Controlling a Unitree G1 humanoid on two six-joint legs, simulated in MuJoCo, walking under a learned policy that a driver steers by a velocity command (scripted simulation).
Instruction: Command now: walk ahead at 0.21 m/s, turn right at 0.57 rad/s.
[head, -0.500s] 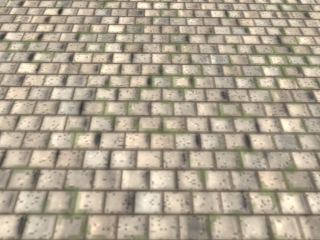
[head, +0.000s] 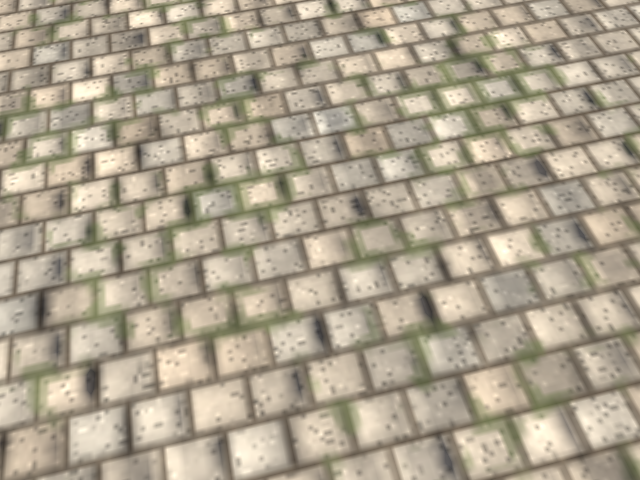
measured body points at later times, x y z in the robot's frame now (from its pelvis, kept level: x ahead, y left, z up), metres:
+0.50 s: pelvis +0.12 +0.04 +0.00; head +0.16 +0.03 +0.44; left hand +0.35 +0.27 -0.11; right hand +0.18 -0.27 -0.11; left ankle +0.21 +0.14 -0.74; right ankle +0.07 -0.09 -0.69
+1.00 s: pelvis +0.13 +0.05 -0.02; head +0.17 +0.07 +0.43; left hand +0.31 +0.32 -0.13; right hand +0.24 -0.25 -0.10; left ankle +0.14 +0.13 -0.74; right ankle +0.07 -0.10 -0.70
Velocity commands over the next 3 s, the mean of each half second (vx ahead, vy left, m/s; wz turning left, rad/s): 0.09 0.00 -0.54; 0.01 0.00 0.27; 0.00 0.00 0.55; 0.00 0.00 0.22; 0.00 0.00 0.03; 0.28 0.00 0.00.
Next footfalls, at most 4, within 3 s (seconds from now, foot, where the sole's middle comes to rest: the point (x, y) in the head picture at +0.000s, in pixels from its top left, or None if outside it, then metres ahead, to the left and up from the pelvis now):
0.24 left None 0.25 0.13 -0.78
0.60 right None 0.13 -0.11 -0.78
0.94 left None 0.18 0.13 -0.78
1.46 right None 0.21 -0.08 -0.78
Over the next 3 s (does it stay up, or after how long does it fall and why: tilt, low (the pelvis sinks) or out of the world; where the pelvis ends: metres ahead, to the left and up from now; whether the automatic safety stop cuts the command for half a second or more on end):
stays up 0.25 0.04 0.01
